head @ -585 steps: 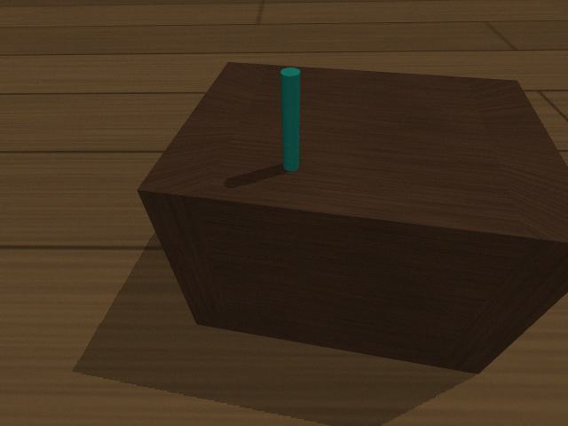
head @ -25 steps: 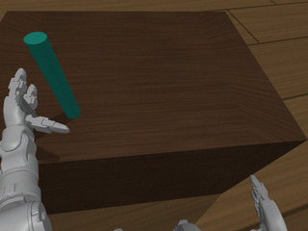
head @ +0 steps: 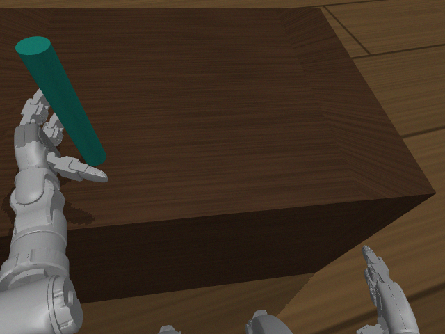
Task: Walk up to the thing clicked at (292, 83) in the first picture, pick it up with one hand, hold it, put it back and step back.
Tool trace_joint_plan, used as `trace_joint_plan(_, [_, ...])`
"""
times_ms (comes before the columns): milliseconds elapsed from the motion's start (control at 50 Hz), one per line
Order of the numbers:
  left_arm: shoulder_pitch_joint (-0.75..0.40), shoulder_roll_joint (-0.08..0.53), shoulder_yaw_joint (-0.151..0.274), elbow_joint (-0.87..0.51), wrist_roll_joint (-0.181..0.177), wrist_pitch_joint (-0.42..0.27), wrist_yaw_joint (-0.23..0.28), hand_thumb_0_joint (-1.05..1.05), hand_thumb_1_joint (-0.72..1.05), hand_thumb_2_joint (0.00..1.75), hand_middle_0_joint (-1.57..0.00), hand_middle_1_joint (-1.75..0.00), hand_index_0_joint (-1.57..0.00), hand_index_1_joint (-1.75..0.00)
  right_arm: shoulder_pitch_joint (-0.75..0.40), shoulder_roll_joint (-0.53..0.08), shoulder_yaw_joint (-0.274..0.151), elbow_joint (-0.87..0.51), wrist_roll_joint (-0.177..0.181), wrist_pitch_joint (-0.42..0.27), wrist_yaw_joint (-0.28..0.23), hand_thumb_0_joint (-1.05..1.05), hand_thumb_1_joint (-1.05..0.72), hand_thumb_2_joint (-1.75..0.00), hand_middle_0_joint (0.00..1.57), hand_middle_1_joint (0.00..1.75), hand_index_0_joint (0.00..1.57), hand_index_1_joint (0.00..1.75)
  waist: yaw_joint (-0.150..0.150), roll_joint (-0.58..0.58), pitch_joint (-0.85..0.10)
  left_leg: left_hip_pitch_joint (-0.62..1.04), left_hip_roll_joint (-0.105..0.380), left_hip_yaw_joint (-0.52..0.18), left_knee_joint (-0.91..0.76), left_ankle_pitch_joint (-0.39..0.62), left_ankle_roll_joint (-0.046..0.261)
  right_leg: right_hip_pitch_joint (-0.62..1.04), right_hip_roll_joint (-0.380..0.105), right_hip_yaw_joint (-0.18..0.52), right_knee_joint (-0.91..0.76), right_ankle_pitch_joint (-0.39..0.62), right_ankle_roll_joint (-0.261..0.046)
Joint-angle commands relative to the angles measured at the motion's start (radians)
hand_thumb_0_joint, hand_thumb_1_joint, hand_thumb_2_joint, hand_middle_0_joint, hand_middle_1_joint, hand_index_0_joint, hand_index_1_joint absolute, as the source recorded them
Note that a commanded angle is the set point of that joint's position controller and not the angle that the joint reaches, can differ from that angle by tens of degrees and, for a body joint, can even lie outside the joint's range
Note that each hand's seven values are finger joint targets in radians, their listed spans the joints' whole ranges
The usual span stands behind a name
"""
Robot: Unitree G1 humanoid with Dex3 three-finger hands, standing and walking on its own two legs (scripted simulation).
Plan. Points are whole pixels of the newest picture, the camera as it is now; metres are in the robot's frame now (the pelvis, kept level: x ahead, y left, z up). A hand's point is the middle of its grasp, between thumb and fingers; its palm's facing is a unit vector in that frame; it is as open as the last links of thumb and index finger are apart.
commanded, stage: close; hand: left
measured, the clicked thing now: (71, 114) +0.49 +0.22 +0.11
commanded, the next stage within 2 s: settle in 0.68 s
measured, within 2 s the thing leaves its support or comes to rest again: leaves its support in 1.08 s
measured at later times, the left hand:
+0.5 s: hand (79, 123) +0.50 +0.22 +0.08, palm faces +0.15 -0.99 +0.01, open 11.5 cm
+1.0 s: hand (80, 135) +0.48 +0.21 +0.08, palm faces +0.15 -0.99 +0.00, open 5.0 cm
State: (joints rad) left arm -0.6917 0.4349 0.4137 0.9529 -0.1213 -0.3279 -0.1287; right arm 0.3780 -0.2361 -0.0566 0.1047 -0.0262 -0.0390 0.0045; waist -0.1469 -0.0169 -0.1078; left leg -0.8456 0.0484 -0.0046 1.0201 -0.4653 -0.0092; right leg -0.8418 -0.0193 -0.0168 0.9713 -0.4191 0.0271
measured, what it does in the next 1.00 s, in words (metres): stands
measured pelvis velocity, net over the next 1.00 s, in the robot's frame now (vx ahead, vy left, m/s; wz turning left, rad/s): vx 0.00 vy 0.00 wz -0.01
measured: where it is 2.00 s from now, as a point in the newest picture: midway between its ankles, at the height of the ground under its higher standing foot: outside the picture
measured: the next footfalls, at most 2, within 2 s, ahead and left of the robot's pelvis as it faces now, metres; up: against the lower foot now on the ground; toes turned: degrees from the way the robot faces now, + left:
none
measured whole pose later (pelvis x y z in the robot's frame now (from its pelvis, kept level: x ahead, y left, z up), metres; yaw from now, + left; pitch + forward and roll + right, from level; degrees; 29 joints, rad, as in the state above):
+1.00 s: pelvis +0.00 +0.00 +0.00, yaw +0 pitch +18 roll -2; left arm -0.70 0.44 0.41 0.94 -0.11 -0.31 -0.13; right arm 0.39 -0.23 -0.04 0.09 -0.02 0.00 0.02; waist -0.15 0.00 -0.13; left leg -0.87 0.05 -0.01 1.04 -0.48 -0.01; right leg -0.87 -0.01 -0.02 0.98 -0.42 0.03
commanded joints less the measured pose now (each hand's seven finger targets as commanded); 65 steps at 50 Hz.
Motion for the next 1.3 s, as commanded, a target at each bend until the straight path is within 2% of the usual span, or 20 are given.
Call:
trace_joint_plan(0, [-0.458,0.263,0.024,-0.160,-0.001,-0.071,-0.010,0.00,-0.60,0.06,-0.41,-0.23,-0.42,-0.22,0.021,-0.155,-0.083,-0.172,0.006,-0.051,-0.015,0.00,0.54,-0.04,0.05,0.05,0.05,0.05,-0.015,0.108,-0.420,0.241,-0.030,0.000,-0.122,0.263,0.018,0.175,0.026,0.004,-0.118,0.261,-0.036])
trace_joint_plan(80, [-0.508,0.278,0.027,-0.138,0.004,-0.080,-0.017,0.00,-0.58,0.07,-0.42,-0.24,-0.43,-0.23,-0.014,-0.138,-0.052,-0.219,0.003,-0.065,-0.006,0.00,0.54,-0.04,0.05,0.05,0.05,0.05,-0.013,0.127,-0.433,0.233,-0.024,-0.011,-0.120,0.263,0.010,0.157,0.031,-0.006,-0.104,0.241,-0.043])
trace_joint_plan(160, [-0.558,0.335,0.055,-0.127,0.004,-0.085,-0.016,0.00,-0.52,0.17,-0.50,-0.33,-0.51,-0.32,0.006,-0.163,-0.074,-0.205,-0.002,-0.065,-0.010,0.00,0.53,-0.04,0.05,0.05,0.05,0.05,-0.024,0.143,-0.512,0.242,-0.026,-0.006,-0.087,0.335,0.015,0.190,0.029,0.003,-0.088,0.318,-0.038])
trace_joint_plan(320, [-0.594,0.293,0.014,-0.102,0.019,-0.074,-0.014,0.00,-0.31,0.40,-0.78,-0.61,-0.79,-0.60,-0.003,-0.147,-0.051,-0.177,-0.006,-0.055,-0.003,0.00,0.53,-0.04,0.05,0.05,0.05,0.05,-0.029,0.201,-0.530,0.294,-0.008,-0.028,-0.082,0.409,-0.003,0.111,0.041,-0.020,-0.067,0.304,-0.051])
trace_joint_plan(340, [-0.607,0.310,0.023,-0.098,0.016,-0.072,-0.011,0.00,-0.28,0.44,-0.82,-0.65,-0.84,-0.64,-0.004,-0.168,-0.079,-0.167,-0.006,-0.056,-0.006,0.00,0.53,-0.04,0.05,0.05,0.05,0.05,-0.037,0.200,-0.528,0.300,-0.008,-0.027,-0.082,0.397,-0.002,0.110,0.042,-0.020,-0.071,0.297,-0.050])
trace_joint_plan(420, [-0.559,0.313,0.036,-0.115,0.017,-0.058,0.011,0.00,-0.17,0.56,-0.97,-0.80,-0.99,-0.79,0.009,-0.176,-0.097,-0.154,-0.005,-0.043,-0.007,0.00,0.52,-0.04,0.05,0.05,0.05,0.05,-0.016,0.185,-0.537,0.274,-0.014,-0.021,-0.098,0.364,0.003,0.157,0.039,-0.019,-0.076,0.294,-0.048])
trace_joint_plan(460, [-0.494,0.238,0.002,-0.084,0.018,-0.045,0.012,0.00,-0.11,0.62,-1.03,-0.86,-1.05,-0.85,0.011,-0.166,-0.087,-0.166,-0.002,-0.038,-0.004,0.00,0.53,-0.04,0.05,0.05,0.05,0.05,-0.023,0.155,-0.521,0.277,-0.011,-0.020,-0.092,0.402,0.005,0.147,0.043,-0.021,-0.075,0.324,-0.045])
trace_joint_plan(580, [-0.426,0.274,0.050,-0.155,0.010,-0.058,0.029,0.00,0.07,0.80,-1.23,-1.07,-1.25,-1.06,0.027,-0.160,-0.091,-0.174,0.005,-0.025,-0.001,0.00,0.53,-0.04,0.05,0.05,0.05,0.05,0.006,0.118,-0.494,0.214,-0.019,-0.009,-0.095,0.401,0.012,0.220,0.035,-0.012,-0.073,0.361,-0.039])
trace_joint_plan(620, [-0.432,0.225,0.004,-0.189,0.009,-0.061,0.025,0.00,0.14,0.85,-1.26,-1.11,-1.28,-1.09,0.026,-0.155,-0.085,-0.189,0.006,-0.023,0.001,0.00,0.53,-0.04,0.05,0.05,0.05,0.05,-0.003,0.119,-0.495,0.241,-0.017,-0.013,-0.095,0.415,0.012,0.204,0.038,-0.012,-0.076,0.362,-0.040])
trace_joint_plan(660, [-0.451,0.278,0.039,-0.251,0.009,-0.071,0.032,0.00,0.21,0.90,-1.32,-1.16,-1.33,-1.15,0.020,-0.150,-0.085,-0.175,0.009,-0.022,-0.002,0.00,0.53,-0.04,0.05,0.05,0.05,0.05,0.014,0.157,-0.496,0.254,-0.020,-0.009,-0.099,0.406,0.008,0.207,0.034,-0.012,-0.074,0.348,-0.042])
trace_joint_plan(740, [-0.378,0.225,0.020,-0.143,0.016,-0.064,0.021,0.00,0.33,1.04,-1.37,-1.30,-1.38,-1.28,0.036,-0.152,-0.088,-0.161,0.007,-0.017,0.001,0.00,0.54,-0.04,0.05,0.05,0.05,0.05,-0.014,0.103,-0.409,0.202,-0.020,-0.008,-0.099,0.346,0.015,0.168,0.034,-0.007,-0.084,0.314,-0.041])
trace_joint_plan(780, [-0.438,0.305,0.053,-0.224,0.020,-0.077,0.015,0.00,0.46,1.20,-1.37,-1.35,-1.37,-1.36,0.014,-0.139,-0.064,-0.174,0.006,-0.017,0.004,0.00,0.54,-0.05,0.05,0.05,0.05,0.05,0.007,0.156,-0.461,0.218,-0.025,-0.001,-0.093,0.333,0.014,0.183,0.028,-0.002,-0.085,0.302,-0.041])
trace_joint_plan(860, [-0.423,0.237,0.013,-0.206,0.005,-0.064,-0.003,0.00,0.64,1.33,-1.38,-1.38,-1.37,-1.40,0.061,-0.143,-0.073,-0.167,0.006,-0.011,0.004,0.00,0.54,-0.05,0.05,0.05,0.05,0.05,0.002,0.167,-0.496,0.279,-0.019,-0.011,-0.097,0.400,0.003,0.181,0.032,-0.012,-0.078,0.326,-0.046])
trace_joint_plan(900, [-0.457,0.329,0.061,-0.290,0.001,-0.065,0.003,0.00,0.70,1.35,-1.40,-1.40,-1.39,-1.42,0.025,-0.160,-0.077,-0.197,0.010,-0.011,-0.002,0.00,0.55,-0.05,0.05,0.05,0.05,0.05,0.020,0.156,-0.523,0.277,-0.024,-0.004,-0.099,0.395,0.009,0.228,0.030,-0.005,-0.087,0.346,-0.040])
trace_joint_plan(1000, [-0.462,0.220,-0.018,-0.247,-0.005,-0.028,0.004,0.00,0.61,1.33,-1.43,-1.43,-1.43,-1.44,0.012,-0.138,-0.062,-0.163,0.013,-0.007,-0.011,0.00,0.54,-0.05,0.05,0.05,0.05,0.05,0.008,0.138,-0.483,0.303,-0.018,-0.009,-0.124,0.367,0.009,0.201,0.033,-0.006,-0.107,0.309,-0.043])
trace_joint_plan(1040, [-0.531,0.319,0.030,-0.340,-0.003,-0.036,0.013,0.00,0.59,1.34,-1.43,-1.45,-1.44,-1.46,-0.011,-0.143,-0.067,-0.164,0.017,-0.004,-0.018,0.00,0.55,-0.05,0.05,0.05,0.05,0.05,0.024,0.164,-0.519,0.302,-0.022,-0.007,-0.136,0.358,0.007,0.242,0.029,-0.003,-0.113,0.310,-0.043])
trace_joint_plan(1120, [-0.510,0.224,-0.027,-0.255,-0.019,-0.007,0.011,0.00,0.54,1.35,-1.43,-1.47,-1.44,-1.47,-0.015,-0.141,-0.070,-0.128,0.021,-0.006,-0.028,0.00,0.54,-0.05,0.05,0.05,0.05,0.05,0.004,0.123,-0.460,0.302,-0.021,-0.004,-0.147,0.355,0.013,0.240,0.029,-0.002,-0.128,0.325,-0.038])
trace_joint_plan(1180, [-0.565,0.311,0.006,-0.344,-0.009,-0.008,0.022,0.00,0.56,1.34,-1.43,-1.45,-1.43,-1.46,-0.019,-0.136,-0.067,-0.089,0.026,-0.003,-0.035,0.00,0.55,-0.05,0.05,0.05,0.05,0.05,0.027,0.171,-0.489,0.338,-0.027,0.003,-0.156,0.351,0.012,0.252,0.025,0.004,-0.143,0.319,-0.037])
trace_joint_plan(1240, [-0.529,0.215,-0.041,-0.270,-0.025,0.016,0.011,0.00,0.55,1.34,-1.41,-1.45,-1.42,-1.46,0.003,-0.136,-0.064,-0.086,0.028,-0.009,-0.037,0.00,0.55,-0.05,0.05,0.05,0.05,0.05,0.004,0.132,-0.445,0.364,-0.019,-0.007,-0.174,0.352,0.008,0.233,0.031,-0.010,-0.152,0.306,-0.040])
trace_joint_plan(1280, [-0.505,0.289,-0.006,-0.260,-0.014,0.025,0.016,0.00,0.56,1.34,-1.40,-1.43,-1.41,-1.44,-0.032,-0.142,-0.061,-0.069,0.032,-0.007,-0.038,0.00,0.55,-0.05,0.05,0.05,0.05,0.05,0.029,0.120,-0.428,0.335,-0.024,-0.002,-0.180,0.350,0.012,0.255,0.027,-0.005,-0.163,0.317,-0.036])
